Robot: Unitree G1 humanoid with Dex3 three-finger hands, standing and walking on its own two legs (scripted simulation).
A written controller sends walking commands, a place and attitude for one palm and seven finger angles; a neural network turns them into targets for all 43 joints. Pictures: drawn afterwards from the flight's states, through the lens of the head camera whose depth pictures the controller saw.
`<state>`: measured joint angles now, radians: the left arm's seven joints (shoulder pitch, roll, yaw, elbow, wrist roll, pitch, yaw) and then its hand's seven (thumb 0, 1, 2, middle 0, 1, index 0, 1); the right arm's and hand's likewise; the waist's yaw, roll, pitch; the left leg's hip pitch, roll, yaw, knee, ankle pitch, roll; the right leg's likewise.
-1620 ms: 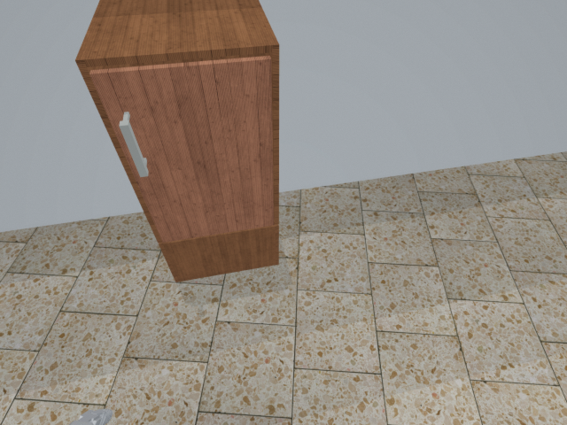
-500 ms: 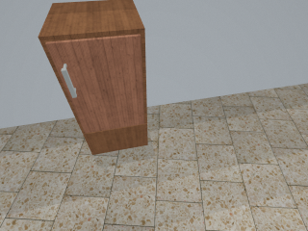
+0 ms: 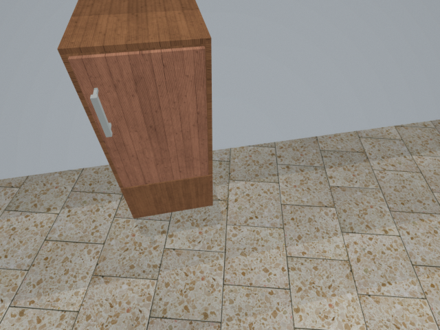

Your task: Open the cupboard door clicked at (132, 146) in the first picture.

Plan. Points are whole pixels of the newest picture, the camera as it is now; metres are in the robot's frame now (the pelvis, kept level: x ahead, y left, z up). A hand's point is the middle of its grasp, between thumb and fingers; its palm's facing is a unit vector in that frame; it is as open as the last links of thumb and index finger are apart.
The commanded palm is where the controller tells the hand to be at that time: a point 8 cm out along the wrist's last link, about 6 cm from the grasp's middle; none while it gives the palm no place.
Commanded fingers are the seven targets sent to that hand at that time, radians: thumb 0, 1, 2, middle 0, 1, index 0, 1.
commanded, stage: turn to face it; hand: left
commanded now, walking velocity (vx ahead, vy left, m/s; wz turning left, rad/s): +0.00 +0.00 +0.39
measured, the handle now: (102, 113) +0.72 +0.42 -0.06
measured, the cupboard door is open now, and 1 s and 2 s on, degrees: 0 0 0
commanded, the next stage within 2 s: take the last steps up to it in 0.52 s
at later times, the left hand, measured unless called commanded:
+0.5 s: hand out of the picture +0.00 +0.21 -0.18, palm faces +0.15 -0.96 -0.26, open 7.4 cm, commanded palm none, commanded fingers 0.00 0.90 0.90 -0.20 -0.30 -0.20 -0.30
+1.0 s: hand out of the picture -0.15 +0.18 -0.19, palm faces +0.36 -0.92 -0.16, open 7.4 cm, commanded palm none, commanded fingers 0.00 0.90 0.90 -0.20 -0.30 -0.20 -0.30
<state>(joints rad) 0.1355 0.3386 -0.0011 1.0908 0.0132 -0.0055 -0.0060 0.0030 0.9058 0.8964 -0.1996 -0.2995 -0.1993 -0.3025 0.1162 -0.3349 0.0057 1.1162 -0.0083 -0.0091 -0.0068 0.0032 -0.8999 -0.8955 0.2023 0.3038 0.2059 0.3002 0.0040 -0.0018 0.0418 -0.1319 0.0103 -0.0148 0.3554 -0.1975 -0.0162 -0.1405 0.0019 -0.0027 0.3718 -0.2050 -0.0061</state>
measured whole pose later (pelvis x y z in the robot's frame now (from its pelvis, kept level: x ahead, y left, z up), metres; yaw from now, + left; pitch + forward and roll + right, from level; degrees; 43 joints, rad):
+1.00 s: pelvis -0.01 +0.04 -0.02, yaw +15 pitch +0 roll +0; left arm 0.45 0.18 0.04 1.12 0.03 0.00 0.00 0.00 0.91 0.90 -0.20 -0.30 -0.20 -0.30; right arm 0.19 -0.19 -0.04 1.01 -0.02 -0.02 0.00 0.00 -0.90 -0.90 0.20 0.30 0.20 0.30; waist 0.06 -0.04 0.01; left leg -0.24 0.05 0.10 0.56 -0.30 0.01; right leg -0.20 -0.10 -0.10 0.67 -0.46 0.02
